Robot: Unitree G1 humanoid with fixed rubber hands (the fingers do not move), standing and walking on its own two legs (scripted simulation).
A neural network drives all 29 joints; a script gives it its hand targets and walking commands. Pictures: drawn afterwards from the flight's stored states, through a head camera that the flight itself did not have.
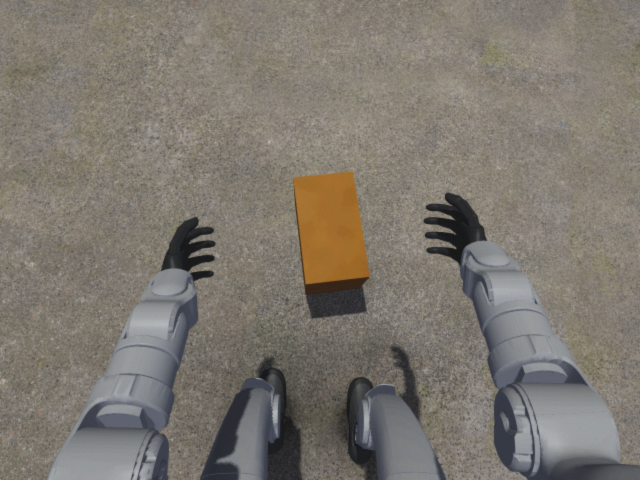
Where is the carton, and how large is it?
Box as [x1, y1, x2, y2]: [293, 172, 369, 294]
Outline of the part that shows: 352,172 293,177 295,207 305,294 358,288 369,276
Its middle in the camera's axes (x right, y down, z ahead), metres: +0.02 -0.01 +1.06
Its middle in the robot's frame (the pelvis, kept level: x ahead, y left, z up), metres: +0.56 -0.03 -0.62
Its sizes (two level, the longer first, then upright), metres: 0.281 0.157 0.188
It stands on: the floor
